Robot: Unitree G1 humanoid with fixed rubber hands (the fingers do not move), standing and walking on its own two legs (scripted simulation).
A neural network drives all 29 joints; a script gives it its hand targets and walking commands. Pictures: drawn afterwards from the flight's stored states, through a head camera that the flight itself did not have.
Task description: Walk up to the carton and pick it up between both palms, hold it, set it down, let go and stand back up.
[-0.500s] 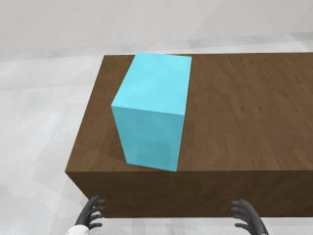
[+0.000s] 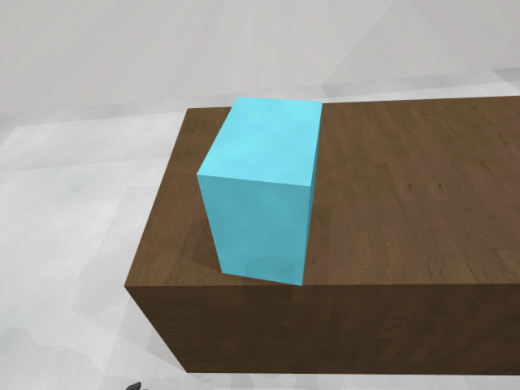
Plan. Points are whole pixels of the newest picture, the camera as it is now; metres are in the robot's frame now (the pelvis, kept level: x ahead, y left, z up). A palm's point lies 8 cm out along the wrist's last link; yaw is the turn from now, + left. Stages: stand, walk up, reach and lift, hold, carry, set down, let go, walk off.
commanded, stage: stand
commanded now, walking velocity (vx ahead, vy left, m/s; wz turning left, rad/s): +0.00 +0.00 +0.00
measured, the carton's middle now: (269, 191) +0.50 +0.02 +0.01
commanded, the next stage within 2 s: none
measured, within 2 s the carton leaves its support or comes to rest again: neither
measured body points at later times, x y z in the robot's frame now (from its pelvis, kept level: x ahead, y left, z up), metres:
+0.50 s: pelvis -0.03 +0.01 +0.00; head -0.05 +0.00 +0.44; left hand +0.02 +0.27 -0.13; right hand +0.02 -0.25 -0.14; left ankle +0.02 +0.13 -0.74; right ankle +0.01 -0.11 -0.74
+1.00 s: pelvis -0.02 +0.00 +0.00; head -0.02 +0.00 +0.45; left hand +0.03 +0.26 -0.13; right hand +0.01 -0.25 -0.14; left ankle +0.02 +0.13 -0.74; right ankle +0.01 -0.11 -0.74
